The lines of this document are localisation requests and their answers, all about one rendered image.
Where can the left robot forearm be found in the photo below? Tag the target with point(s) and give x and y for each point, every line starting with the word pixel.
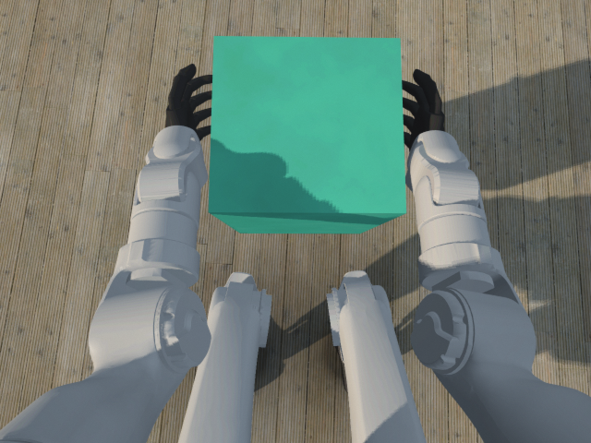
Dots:
pixel 162 239

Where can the right robot shin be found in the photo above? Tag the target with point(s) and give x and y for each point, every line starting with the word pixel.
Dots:
pixel 360 275

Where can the robot right hand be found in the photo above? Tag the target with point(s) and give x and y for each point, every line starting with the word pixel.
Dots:
pixel 426 110

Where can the left robot upper arm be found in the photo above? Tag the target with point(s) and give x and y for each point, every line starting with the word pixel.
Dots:
pixel 142 345

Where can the right robot upper arm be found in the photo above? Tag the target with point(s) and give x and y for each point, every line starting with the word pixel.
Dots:
pixel 482 347

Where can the robot left hand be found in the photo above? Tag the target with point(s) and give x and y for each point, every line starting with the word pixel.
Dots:
pixel 181 105

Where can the left robot thigh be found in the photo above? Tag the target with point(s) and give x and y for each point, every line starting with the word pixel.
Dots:
pixel 221 402

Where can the carton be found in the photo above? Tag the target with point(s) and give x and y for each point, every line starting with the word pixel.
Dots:
pixel 307 134

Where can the right robot forearm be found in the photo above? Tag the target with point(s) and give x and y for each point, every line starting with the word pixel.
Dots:
pixel 451 220

